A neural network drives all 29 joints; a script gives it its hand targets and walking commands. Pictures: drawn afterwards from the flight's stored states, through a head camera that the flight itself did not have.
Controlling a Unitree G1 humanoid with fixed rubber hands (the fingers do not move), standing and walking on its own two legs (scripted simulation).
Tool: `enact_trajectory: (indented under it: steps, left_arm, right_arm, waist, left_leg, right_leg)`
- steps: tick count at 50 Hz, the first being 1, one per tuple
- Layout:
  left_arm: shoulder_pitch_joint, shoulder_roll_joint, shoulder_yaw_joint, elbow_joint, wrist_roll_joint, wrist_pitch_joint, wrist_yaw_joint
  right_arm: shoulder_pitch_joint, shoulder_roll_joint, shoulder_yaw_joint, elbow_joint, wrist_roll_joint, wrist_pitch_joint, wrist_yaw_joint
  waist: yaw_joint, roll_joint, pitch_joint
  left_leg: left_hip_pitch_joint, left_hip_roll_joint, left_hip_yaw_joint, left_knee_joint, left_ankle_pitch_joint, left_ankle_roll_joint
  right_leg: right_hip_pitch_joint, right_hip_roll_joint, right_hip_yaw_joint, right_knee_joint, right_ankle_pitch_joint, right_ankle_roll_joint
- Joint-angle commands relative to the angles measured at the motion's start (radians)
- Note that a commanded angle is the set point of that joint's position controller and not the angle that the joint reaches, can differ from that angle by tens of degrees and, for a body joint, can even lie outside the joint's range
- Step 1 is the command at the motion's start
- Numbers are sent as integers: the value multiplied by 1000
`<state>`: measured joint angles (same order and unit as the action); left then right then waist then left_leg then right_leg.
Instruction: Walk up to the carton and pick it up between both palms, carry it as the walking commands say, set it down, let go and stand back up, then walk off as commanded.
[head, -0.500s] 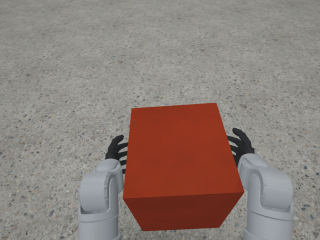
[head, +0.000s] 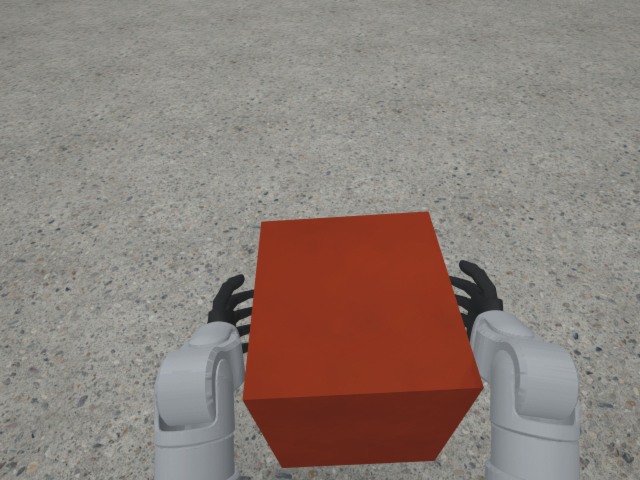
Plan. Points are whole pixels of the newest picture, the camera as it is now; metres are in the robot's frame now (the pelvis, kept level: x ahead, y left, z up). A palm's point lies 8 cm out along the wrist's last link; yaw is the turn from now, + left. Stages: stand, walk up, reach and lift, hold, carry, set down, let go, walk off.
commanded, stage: carry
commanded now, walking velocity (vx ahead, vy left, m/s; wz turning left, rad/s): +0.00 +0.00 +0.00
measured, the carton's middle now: (351, 346) +0.29 -0.01 +0.03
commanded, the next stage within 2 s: none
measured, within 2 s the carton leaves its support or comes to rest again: neither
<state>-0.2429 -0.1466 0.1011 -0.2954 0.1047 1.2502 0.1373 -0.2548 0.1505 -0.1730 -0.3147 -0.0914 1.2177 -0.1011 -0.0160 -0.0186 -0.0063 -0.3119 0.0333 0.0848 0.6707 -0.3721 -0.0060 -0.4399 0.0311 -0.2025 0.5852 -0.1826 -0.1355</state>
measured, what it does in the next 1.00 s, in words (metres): walks backwards: right foot, then left foot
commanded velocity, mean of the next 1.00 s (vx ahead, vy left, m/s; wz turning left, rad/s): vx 0.00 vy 0.00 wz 0.00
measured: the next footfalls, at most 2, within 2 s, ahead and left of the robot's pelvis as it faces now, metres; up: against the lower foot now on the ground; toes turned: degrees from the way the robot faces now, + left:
right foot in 0.44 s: +0.05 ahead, -0.13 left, +0.00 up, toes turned -6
left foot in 0.72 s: -0.08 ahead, +0.04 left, +0.00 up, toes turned +4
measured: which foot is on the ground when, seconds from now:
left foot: down 0.00-0.48, up 0.50-0.70, down 0.72-1.00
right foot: down 0.00-0.34, up 0.36-0.42, down 0.44-1.00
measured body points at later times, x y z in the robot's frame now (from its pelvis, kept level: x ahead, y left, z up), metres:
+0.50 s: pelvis -0.07 -0.05 +0.00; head -0.11 -0.07 +0.45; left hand +0.21 +0.08 +0.09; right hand +0.21 -0.22 +0.09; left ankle -0.02 +0.11 -0.72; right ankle +0.01 -0.12 -0.72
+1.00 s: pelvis -0.12 -0.06 +0.01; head -0.14 -0.05 +0.46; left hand +0.16 +0.09 +0.09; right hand +0.18 -0.20 +0.10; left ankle -0.12 +0.04 -0.72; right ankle +0.01 -0.12 -0.72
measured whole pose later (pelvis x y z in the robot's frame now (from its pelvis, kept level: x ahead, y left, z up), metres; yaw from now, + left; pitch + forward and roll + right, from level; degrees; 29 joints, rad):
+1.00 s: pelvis -0.12 -0.06 +0.01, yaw +0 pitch +1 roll +0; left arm -0.23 -0.10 0.09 -0.24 0.09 1.29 0.14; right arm -0.26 0.15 -0.15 -0.22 -0.11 1.23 -0.10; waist 0.02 -0.04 -0.08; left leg -0.29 0.00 0.06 0.59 -0.31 0.03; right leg -0.41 0.04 -0.14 0.41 -0.03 -0.10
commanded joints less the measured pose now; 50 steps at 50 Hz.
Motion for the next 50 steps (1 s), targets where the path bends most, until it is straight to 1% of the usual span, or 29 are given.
enact_trajectory:
  steps: [1, 2, 3, 4, 6, 11, 13, 15, 16, 17, 18, 19, 20, 21, 22, 23, 24, 25, 26, 28, 31, 34, 35, 37, 38, 39, 42, 47, 50]
  left_arm:
    - [-556, -900, -659, -148, -398, -26, -268]
    - [-615, -899, -679, -185, -420, -25, -276]
    - [-679, -892, -699, -220, -447, -25, -281]
    - [-740, -890, -720, -243, -467, -25, -280]
    - [-746, -887, -728, -239, -466, -18, -277]
    - [-643, -865, -681, -110, -441, 11, -293]
    - [-638, -868, -674, -84, -434, 14, -297]
    - [-675, -882, -684, -95, -440, 11, -300]
    - [-686, -895, -685, -92, -441, 11, -300]
    - [-697, -902, -691, -94, -453, 13, -302]
    - [-705, -912, -700, -103, -469, 14, -304]
    - [-696, -925, -697, -84, -474, 15, -305]
    - [-648, -924, -665, -53, -458, 15, -300]
    - [-639, -923, -629, -36, -431, 11, -290]
    - [-679, -902, -620, -59, -411, 8, -281]
    - [-694, -881, -613, -70, -395, 10, -277]
    - [-737, -857, -607, -94, -395, 7, -278]
    - [-774, -867, -619, -116, -408, -1, -286]
    - [-746, -887, -607, -62, -399, 1, -293]
    - [-689, -923, -602, -22, -400, -1, -298]
    - [-678, -932, -607, -54, -401, -20, -288]
    - [-668, -941, -643, -100, -411, -30, -277]
    - [-662, -932, -651, -113, -413, -32, -272]
    - [-661, -924, -660, -136, -420, -32, -270]
    - [-643, -921, -668, -135, -424, -28, -275]
    - [-654, -917, -691, -155, -438, -27, -278]
    - [-732, -909, -746, -206, -471, -29, -277]
    - [-685, -885, -711, -133, -459, -9, -291]
    - [-686, -888, -695, -96, -451, -7, -296]
  right_arm:
    - [-472, 952, 778, -9, 416, 29, 266]
    - [-467, 956, 772, 10, 409, 19, 265]
    - [-496, 953, 767, 6, 413, 12, 260]
    - [-529, 952, 763, -2, 418, 13, 257]
    - [-537, 950, 755, -12, 423, 24, 256]
    - [-469, 917, 712, 47, 376, 44, 239]
    - [-478, 927, 714, 46, 376, 44, 242]
    - [-484, 952, 716, 37, 384, 37, 246]
    - [-491, 955, 711, 33, 391, 36, 246]
    - [-537, 960, 711, 29, 400, 36, 246]
    - [-541, 958, 711, 28, 394, 40, 247]
    - [-521, 958, 711, 42, 384, 47, 247]
    - [-472, 959, 715, 77, 379, 60, 250]
    - [-456, 960, 727, 103, 394, 70, 261]
    - [-497, 946, 746, 82, 416, 73, 272]
    - [-566, 928, 764, 55, 431, 76, 275]
    - [-622, 930, 779, 50, 443, 71, 271]
    - [-697, 938, 791, -7, 455, 59, 263]
    - [-723, 935, 789, -8, 455, 57, 257]
    - [-705, 969, 801, -12, 462, 49, 254]
    - [-688, 969, 811, -30, 472, 42, 253]
    - [-614, 986, 798, -6, 461, 35, 251]
    - [-593, 984, 789, 1, 458, 35, 251]
    - [-539, 983, 767, 25, 439, 31, 253]
    - [-496, 972, 760, 37, 416, 26, 255]
    - [-475, 973, 749, 59, 410, 18, 255]
    - [-493, 957, 727, 36, 408, 14, 255]
    - [-473, 929, 719, 57, 375, 30, 242]
    - [-522, 920, 727, 33, 383, 32, 242]
  waist:
    - [28, 79, -462]
    - [30, 158, -412]
    - [32, 146, -400]
    - [29, 84, -381]
    - [19, 20, -371]
    - [16, -108, -360]
    - [14, -120, -353]
    - [-1, -34, -343]
    - [-13, 109, -355]
    - [2, 360, -347]
    - [23, 387, -319]
    - [41, 320, -297]
    - [57, 254, -292]
    - [57, 150, -284]
    - [31, -54, -251]
    - [17, -179, -259]
    - [5, -248, -268]
    - [12, -254, -307]
    - [17, -222, -302]
    - [13, -181, -342]
    - [18, -211, -423]
    - [19, -151, -466]
    - [22, -107, -490]
    - [26, 114, -514]
    - [27, 153, -442]
    - [30, 193, -416]
    - [23, 105, -411]
    - [16, -14, -362]
    - [16, -36, -357]
  left_leg:
    - [133, 158, -198, -280, -17, 81]
    - [28, 161, -212, -274, -104, 93]
    - [-36, 126, -157, -251, -141, 73]
    - [-26, 75, -84, -215, -106, 39]
    - [64, 37, -38, -182, -41, 22]
    - [149, -44, 67, -149, -75, 50]
    - [179, -49, 93, -194, -65, 61]
    - [225, 6, 47, -333, -102, 90]
    - [179, 119, -81, -459, -177, 141]
    - [-47, 285, -324, -485, -229, 188]
    - [-245, 304, -307, -446, -272, 177]
    - [-369, 260, -190, -389, -260, 108]
    - [-360, 190, -90, -300, -188, 31]
    - [-192, 120, -16, -207, -135, -25]
    - [-46, 51, 26, -83, -61, -43]
    - [-100, 21, -9, 48, -88, -45]
    - [-138, 17, -47, 146, -142, -39]
    - [-121, -1, -62, 229, -98, -26]
    - [-106, -1, -84, 299, -76, -9]
    - [-85, -15, -77, 324, -71, 9]
    - [-28, -9, -46, 174, -76, 37]
    - [74, -29, -20, -168, 4, 66]
    - [134, -10, -55, -268, 42, 75]
    - [194, 137, -258, -331, -46, 118]
    - [132, 158, -262, -332, -56, 129]
    - [39, 144, -230, -298, -65, 115]
    - [0, 76, -127, -257, -36, 51]
    - [21, 25, -111, -199, -98, 71]
    - [38, 19, -109, -199, -85, 78]
  right_leg:
    - [228, -199, 256, -221, 19, 131]
    - [277, -170, 242, -231, -84, 136]
    - [327, -188, 271, -258, -143, 129]
    - [297, -215, 316, -327, -210, 127]
    - [205, -226, 324, -392, -286, 126]
    - [194, -215, 256, -576, -335, 294]
    - [197, -179, 188, -586, -279, 361]
    - [166, -105, 82, -470, -145, 466]
    - [192, -32, 28, -199, -66, 507]
    - [270, -45, 119, 222, -141, 381]
    - [335, -101, 249, 384, -217, 251]
    - [389, -140, 304, 333, -199, 168]
    - [373, -157, 315, 155, -189, 116]
    - [258, -147, 289, -96, -170, 95]
    - [127, -168, 341, -320, -198, 117]
    - [134, -286, 522, -354, -157, 103]
    - [133, -350, 594, -376, -218, 78]
    - [106, -355, 532, -378, -299, 43]
    - [61, -317, 513, -424, -438, 53]
    - [66, -296, 498, -476, -518, 83]
    - [151, -298, 442, -437, -393, 43]
    - [242, -252, 375, -385, -248, 65]
    - [260, -228, 361, -356, -192, 92]
    - [213, -180, 320, -225, -69, 123]
    - [192, -128, 272, -247, -12, 147]
    - [261, -125, 255, -204, 5, 135]
    - [277, -154, 280, -234, -60, 100]
    - [175, -182, 332, -368, -286, 116]
    - [159, -166, 306, -376, -275, 134]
